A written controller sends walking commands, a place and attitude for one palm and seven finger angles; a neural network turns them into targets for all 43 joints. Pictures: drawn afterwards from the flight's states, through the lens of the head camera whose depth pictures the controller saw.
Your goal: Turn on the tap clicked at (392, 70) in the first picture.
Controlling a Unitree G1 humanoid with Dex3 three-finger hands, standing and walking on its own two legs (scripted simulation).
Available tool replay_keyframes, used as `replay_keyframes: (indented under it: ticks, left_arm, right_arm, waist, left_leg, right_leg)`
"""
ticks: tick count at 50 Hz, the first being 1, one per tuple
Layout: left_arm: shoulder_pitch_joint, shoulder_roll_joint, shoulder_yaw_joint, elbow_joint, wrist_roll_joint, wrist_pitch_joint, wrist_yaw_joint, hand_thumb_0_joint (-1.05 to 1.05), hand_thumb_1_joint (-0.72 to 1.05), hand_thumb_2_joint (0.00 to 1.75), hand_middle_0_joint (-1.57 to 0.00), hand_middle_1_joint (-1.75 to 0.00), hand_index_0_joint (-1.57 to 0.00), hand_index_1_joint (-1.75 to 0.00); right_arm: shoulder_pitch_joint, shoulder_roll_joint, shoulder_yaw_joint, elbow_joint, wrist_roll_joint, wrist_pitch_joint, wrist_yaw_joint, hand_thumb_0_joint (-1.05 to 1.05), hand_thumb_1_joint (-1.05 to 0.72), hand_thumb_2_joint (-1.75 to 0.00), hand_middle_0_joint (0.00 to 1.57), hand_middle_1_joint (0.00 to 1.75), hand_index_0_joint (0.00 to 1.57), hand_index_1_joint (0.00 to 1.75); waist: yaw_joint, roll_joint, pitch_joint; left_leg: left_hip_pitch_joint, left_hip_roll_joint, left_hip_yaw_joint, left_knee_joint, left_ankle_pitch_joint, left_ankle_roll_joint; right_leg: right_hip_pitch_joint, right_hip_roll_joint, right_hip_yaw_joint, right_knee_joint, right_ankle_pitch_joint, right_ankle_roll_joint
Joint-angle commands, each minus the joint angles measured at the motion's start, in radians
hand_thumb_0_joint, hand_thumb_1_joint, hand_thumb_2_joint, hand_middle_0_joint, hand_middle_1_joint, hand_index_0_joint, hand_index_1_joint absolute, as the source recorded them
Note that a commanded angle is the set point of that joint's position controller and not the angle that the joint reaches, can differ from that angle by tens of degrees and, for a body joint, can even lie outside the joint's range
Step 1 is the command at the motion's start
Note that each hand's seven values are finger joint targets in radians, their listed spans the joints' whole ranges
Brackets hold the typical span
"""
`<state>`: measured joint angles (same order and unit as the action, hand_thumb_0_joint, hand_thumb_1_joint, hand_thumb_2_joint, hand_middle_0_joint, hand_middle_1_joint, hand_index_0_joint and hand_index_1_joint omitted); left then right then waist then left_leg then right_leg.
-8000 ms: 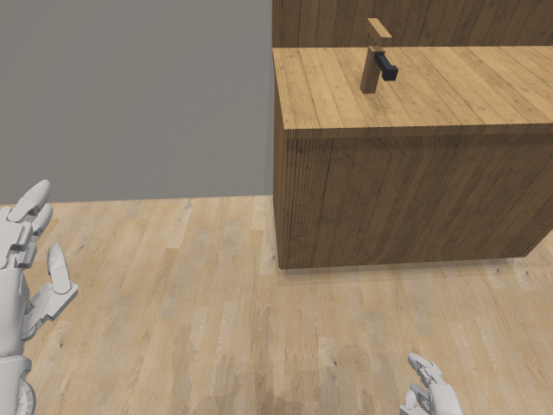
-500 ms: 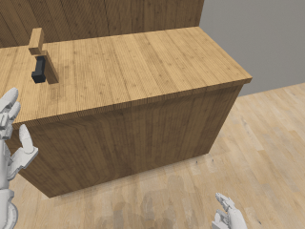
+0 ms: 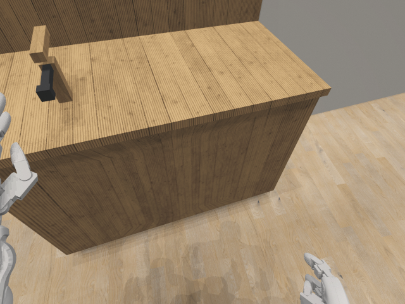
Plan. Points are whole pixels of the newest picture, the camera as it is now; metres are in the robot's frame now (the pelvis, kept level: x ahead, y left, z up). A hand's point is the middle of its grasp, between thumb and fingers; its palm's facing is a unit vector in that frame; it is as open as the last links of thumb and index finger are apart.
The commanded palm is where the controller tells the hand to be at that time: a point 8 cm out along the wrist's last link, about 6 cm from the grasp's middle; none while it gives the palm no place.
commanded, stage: look again from close up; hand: left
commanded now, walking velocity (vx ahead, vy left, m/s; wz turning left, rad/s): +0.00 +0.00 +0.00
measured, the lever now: (45, 92) +0.50 +0.41 +0.12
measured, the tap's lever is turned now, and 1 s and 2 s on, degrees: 0 0 0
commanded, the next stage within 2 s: shuffle to correct the standing spot in 0.10 s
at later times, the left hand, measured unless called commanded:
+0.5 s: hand (38, 177) +0.25 +0.28 +0.16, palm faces +0.41 -0.86 -0.32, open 7.4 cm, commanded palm +0.19 +0.31 +0.18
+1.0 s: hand (35, 157) +0.28 +0.29 +0.17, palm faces +0.41 -0.83 -0.38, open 7.4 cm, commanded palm +0.22 +0.33 +0.18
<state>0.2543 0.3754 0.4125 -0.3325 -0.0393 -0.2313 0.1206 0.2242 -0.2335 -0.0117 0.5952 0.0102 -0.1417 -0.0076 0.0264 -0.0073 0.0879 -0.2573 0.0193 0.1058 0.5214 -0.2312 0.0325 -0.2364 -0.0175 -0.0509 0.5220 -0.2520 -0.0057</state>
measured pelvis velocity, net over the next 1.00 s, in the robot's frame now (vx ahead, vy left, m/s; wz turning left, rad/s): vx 0.07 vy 0.04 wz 0.02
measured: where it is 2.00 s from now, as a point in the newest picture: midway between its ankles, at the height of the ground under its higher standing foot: outside the picture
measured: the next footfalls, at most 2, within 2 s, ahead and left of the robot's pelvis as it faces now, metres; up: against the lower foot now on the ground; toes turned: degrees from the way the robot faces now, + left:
right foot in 1.56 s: +0.24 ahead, +0.00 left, +0.00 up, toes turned +2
left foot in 1.84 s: +0.22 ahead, +0.19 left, +0.00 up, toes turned +1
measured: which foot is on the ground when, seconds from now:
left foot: down 0.00-1.00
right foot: down 0.00-1.00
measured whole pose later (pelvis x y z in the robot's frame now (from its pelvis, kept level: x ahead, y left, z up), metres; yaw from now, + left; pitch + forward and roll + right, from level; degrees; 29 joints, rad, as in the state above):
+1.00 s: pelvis +0.07 +0.04 -0.02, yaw +1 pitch -1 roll -3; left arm 0.41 0.38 0.39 -0.51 -0.04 -0.24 0.12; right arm 0.23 -0.20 0.02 0.57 0.01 -0.08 -0.01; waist 0.00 0.01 0.05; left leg -0.31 0.00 0.09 0.79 -0.42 0.06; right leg -0.20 -0.04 -0.05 0.62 -0.41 0.04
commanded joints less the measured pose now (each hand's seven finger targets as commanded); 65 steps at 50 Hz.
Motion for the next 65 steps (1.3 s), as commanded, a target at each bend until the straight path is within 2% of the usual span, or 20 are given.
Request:
replay_keyframes:
  ticks: [1,5,10,16,22,30,35,43,45,47,49,50,51,53,54,55,56,58,60,65]
  left_arm:
    - [0.173,0.171,0.068,-0.314,-0.003,-0.068,0.003,0.00,0.90,0.90,-0.20,-0.30,-0.20,-0.30]
    - [0.096,0.234,0.155,-0.324,-0.016,-0.067,0.009,0.00,0.90,0.90,-0.20,-0.30,-0.20,-0.30]
    - [-0.022,0.139,0.041,-0.311,-0.004,-0.060,-0.004,0.00,0.90,0.90,-0.20,-0.30,-0.20,-0.30]
    - [-0.038,0.100,-0.026,-0.286,0.015,-0.026,0.001,0.00,0.90,0.90,-0.20,-0.30,-0.20,-0.30]
    - [0.002,0.144,0.039,-0.310,0.002,-0.033,0.008,0.00,0.90,0.90,-0.20,-0.30,-0.20,-0.30]
    - [0.081,0.161,0.074,-0.345,-0.014,-0.049,0.006,0.00,0.90,0.90,-0.20,-0.30,-0.20,-0.30]
    - [0.094,0.170,0.086,-0.337,-0.016,-0.054,0.013,0.00,0.90,0.90,-0.20,-0.30,-0.20,-0.30]
    - [0.096,0.174,0.094,-0.385,-0.016,-0.060,0.017,0.00,0.90,0.90,-0.20,-0.30,-0.20,-0.30]
    - [0.099,0.183,0.103,-0.391,-0.012,-0.061,0.019,0.00,0.90,0.90,-0.20,-0.30,-0.20,-0.30]
    - [0.114,0.174,0.095,-0.361,-0.012,-0.062,0.022,0.00,0.90,0.90,-0.20,-0.30,-0.20,-0.30]
    - [0.103,0.184,0.103,-0.344,-0.014,-0.068,0.032,0.00,0.90,0.90,-0.20,-0.30,-0.20,-0.30]
    - [0.089,0.190,0.109,-0.341,-0.009,-0.073,0.038,0.00,0.90,0.90,-0.20,-0.30,-0.20,-0.30]
    - [0.077,0.179,0.095,-0.345,-0.009,-0.074,0.040,0.00,0.90,0.90,-0.20,-0.30,-0.20,-0.30]
    - [0.027,0.151,0.064,-0.371,-0.008,-0.060,0.034,0.00,0.90,0.90,-0.20,-0.30,-0.20,-0.30]
    - [0.003,0.135,0.049,-0.415,-0.008,-0.065,0.028,0.00,0.90,0.90,-0.20,-0.30,-0.20,-0.30]
    - [-0.034,0.154,0.051,-0.440,-0.012,-0.076,0.026,0.00,0.90,0.90,-0.20,-0.30,-0.20,-0.30]
    - [-0.025,0.177,0.067,-0.405,0.000,-0.072,0.031,0.00,0.90,0.90,-0.20,-0.30,-0.20,-0.30]
    - [-0.023,0.160,0.051,-0.407,0.012,-0.070,0.027,0.00,0.90,0.90,-0.20,-0.30,-0.20,-0.30]
    - [0.034,0.170,0.065,-0.417,0.013,-0.065,0.022,0.00,0.90,0.90,-0.20,-0.30,-0.20,-0.30]
    - [0.184,0.165,0.093,-0.405,0.008,-0.055,0.012,0.00,0.90,0.90,-0.20,-0.30,-0.20,-0.30]
  right_arm:
    - [-0.106,-0.094,-0.030,-0.191,0.004,-0.066,0.005,0.00,-0.90,-0.90,0.20,0.30,0.20,0.30]
    - [-0.106,-0.087,-0.019,-0.201,-0.005,-0.054,-0.028,0.00,-0.90,-0.90,0.20,0.30,0.20,0.30]
    - [-0.106,-0.075,-0.003,-0.188,-0.014,-0.068,-0.036,0.00,-0.90,-0.90,0.20,0.30,0.20,0.30]
    - [-0.104,-0.090,-0.007,-0.177,-0.023,-0.058,-0.034,0.00,-0.90,-0.90,0.20,0.30,0.20,0.30]
    - [-0.101,-0.085,-0.009,-0.185,-0.018,-0.037,-0.037,0.00,-0.90,-0.90,0.20,0.30,0.20,0.30]
    - [-0.086,-0.093,-0.020,-0.192,0.000,-0.027,-0.021,0.00,-0.90,-0.90,0.20,0.30,0.20,0.30]
    - [-0.080,-0.096,-0.028,-0.184,0.005,-0.012,-0.018,0.00,-0.90,-0.90,0.20,0.30,0.20,0.30]
    - [-0.078,-0.093,-0.029,-0.184,0.004,-0.002,-0.017,0.00,-0.90,-0.90,0.20,0.30,0.20,0.30]
    - [-0.086,-0.096,-0.030,-0.190,0.005,-0.004,-0.017,0.00,-0.90,-0.90,0.20,0.30,0.20,0.30]
    - [-0.082,-0.094,-0.033,-0.186,0.007,0.003,-0.014,0.00,-0.90,-0.90,0.20,0.30,0.20,0.30]
    - [-0.086,-0.085,-0.039,-0.177,0.006,0.009,-0.012,0.00,-0.90,-0.90,0.20,0.30,0.20,0.30]
    - [-0.098,-0.086,-0.038,-0.172,0.009,0.012,-0.010,0.00,-0.90,-0.90,0.20,0.30,0.20,0.30]
    - [-0.102,-0.070,-0.024,-0.162,0.007,0.020,-0.009,0.00,-0.90,-0.90,0.20,0.30,0.20,0.30]
    - [-0.072,-0.067,-0.022,-0.146,0.008,0.030,-0.018,0.00,-0.90,-0.90,0.20,0.30,0.20,0.30]
    - [-0.078,-0.104,-0.039,-0.158,0.007,0.025,-0.025,0.00,-0.90,-0.90,0.20,0.30,0.20,0.30]
    - [-0.104,-0.105,-0.046,-0.176,0.003,0.012,-0.029,0.00,-0.90,-0.90,0.20,0.30,0.20,0.30]
    - [-0.098,-0.082,-0.033,-0.162,-0.013,0.001,-0.025,0.00,-0.90,-0.90,0.20,0.30,0.20,0.30]
    - [-0.094,-0.089,-0.045,-0.155,-0.012,-0.004,-0.018,0.00,-0.90,-0.90,0.20,0.30,0.20,0.30]
    - [-0.092,-0.089,-0.044,-0.150,-0.010,-0.013,-0.021,0.00,-0.90,-0.90,0.20,0.30,0.20,0.30]
    - [-0.064,-0.090,-0.041,-0.154,-0.008,-0.017,-0.020,0.00,-0.90,-0.90,0.20,0.30,0.20,0.30]
  waist:
    - [0.019,0.025,-0.200]
    - [0.004,0.023,-0.155]
    - [-0.003,0.096,-0.155]
    - [-0.008,0.078,-0.142]
    - [-0.011,0.056,-0.157]
    - [-0.017,0.101,-0.219]
    - [-0.022,0.066,-0.212]
    - [-0.026,0.133,-0.214]
    - [-0.020,0.136,-0.210]
    - [-0.008,-0.006,-0.235]
    - [0.004,-0.190,-0.215]
    - [0.010,-0.163,-0.168]
    - [0.011,-0.143,-0.127]
    - [-0.057,-0.003,-0.118]
    - [-0.070,0.257,-0.134]
    - [-0.068,0.408,-0.136]
    - [-0.067,0.320,-0.112]
    - [-0.054,0.104,-0.098]
    - [-0.034,0.114,-0.118]
    - [-0.024,0.156,-0.147]
  left_leg:
    - [-0.025,0.107,-0.167,-0.167,0.085,0.013]
    - [-0.021,0.079,-0.140,-0.195,-0.054,0.002]
    - [0.047,0.069,-0.116,-0.198,-0.062,-0.004]
    - [0.020,0.057,-0.138,-0.182,-0.230,0.020]
    - [0.015,0.035,-0.120,-0.067,-0.045,0.025]
    - [0.123,0.078,-0.129,0.024,0.387,0.018]
    - [0.054,0.053,-0.093,0.084,0.349,0.002]
    - [0.147,0.114,-0.171,0.027,0.455,0.020]
    - [0.105,0.101,-0.132,0.062,0.478,0.005]
    - [-0.044,0.050,-0.072,0.216,0.417,-0.015]
    - [-0.260,-0.033,-0.013,0.405,0.085,-0.031]
    - [-0.329,-0.025,-0.044,0.395,-0.196,-0.029]
    - [-0.316,0.021,-0.095,0.303,-0.323,-0.008]
    - [0.012,-0.010,-0.060,0.014,-0.131,0.002]
    - [0.197,0.088,-0.281,-0.108,-0.044,0.048]
    - [0.251,0.263,-0.547,-0.265,-0.038,0.124]
    - [0.227,0.301,-0.668,-0.304,-0.034,0.129]
    - [0.239,0.290,-0.542,-0.244,0.131,0.152]
    - [0.224,0.234,-0.379,-0.218,0.236,0.145]
    - [0.158,0.203,-0.249,-0.256,0.222,0.104]
  right_leg:
    - [0.117,-0.026,0.035,-0.046,0.058,-0.010]
    - [0.066,-0.020,0.059,-0.106,0.011,-0.012]
    - [0.046,-0.015,0.076,-0.156,0.033,-0.013]
    - [0.017,-0.004,0.070,-0.147,-0.122,-0.031]
    - [0.035,-0.032,0.094,-0.081,0.011,-0.057]
    - [0.033,-0.007,0.001,0.079,0.262,-0.038]
    - [0.079,-0.045,0.059,0.093,0.333,-0.061]
    - [-0.005,0.007,-0.035,0.133,0.126,-0.028]
    - [0.061,0.001,-0.033,0.081,0.171,-0.042]
    - [0.212,-0.073,0.085,0.047,0.330,-0.096]
    - [0.320,-0.239,0.319,-0.024,0.448,-0.202]
    - [0.322,-0.295,0.374,-0.040,0.455,-0.228]
    - [0.259,-0.307,0.345,-0.040,0.343,-0.198]
    - [-0.024,-0.158,0.140,0.094,0.062,-0.100]
    - [-0.226,-0.006,-0.003,0.332,-0.030,-0.024]
    - [-0.363,0.055,-0.018,0.573,-0.334,0.016]
    - [-0.413,0.041,0.056,0.714,-0.310,-0.007]
    - [-0.473,-0.010,0.081,0.786,-0.205,-0.008]
    - [-0.465,-0.023,0.048,0.752,-0.122,0.006]
    - [-0.355,-0.030,-0.027,0.479,-0.020,0.009]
